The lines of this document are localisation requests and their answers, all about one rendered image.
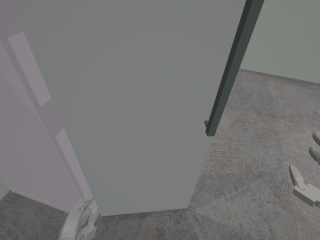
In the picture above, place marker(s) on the right robot hand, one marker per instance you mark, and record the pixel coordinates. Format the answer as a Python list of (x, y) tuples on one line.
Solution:
[(307, 193)]

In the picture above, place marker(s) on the handle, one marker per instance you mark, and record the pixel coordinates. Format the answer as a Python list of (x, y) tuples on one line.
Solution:
[(242, 37)]

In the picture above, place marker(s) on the left robot hand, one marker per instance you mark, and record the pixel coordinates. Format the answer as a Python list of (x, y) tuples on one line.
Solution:
[(72, 225)]

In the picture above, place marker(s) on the fridge door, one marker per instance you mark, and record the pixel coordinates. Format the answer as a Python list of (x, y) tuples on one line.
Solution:
[(133, 82)]

